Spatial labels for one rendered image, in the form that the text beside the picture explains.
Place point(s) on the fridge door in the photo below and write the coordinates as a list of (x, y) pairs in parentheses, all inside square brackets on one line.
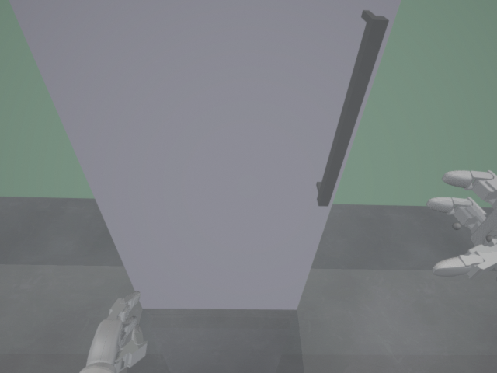
[(202, 128)]

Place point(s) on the handle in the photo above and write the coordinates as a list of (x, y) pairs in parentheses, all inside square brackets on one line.
[(365, 61)]

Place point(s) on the robot right hand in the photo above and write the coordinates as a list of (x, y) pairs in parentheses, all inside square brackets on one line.
[(483, 256)]

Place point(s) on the robot left hand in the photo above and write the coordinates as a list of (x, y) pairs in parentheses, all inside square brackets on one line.
[(111, 335)]

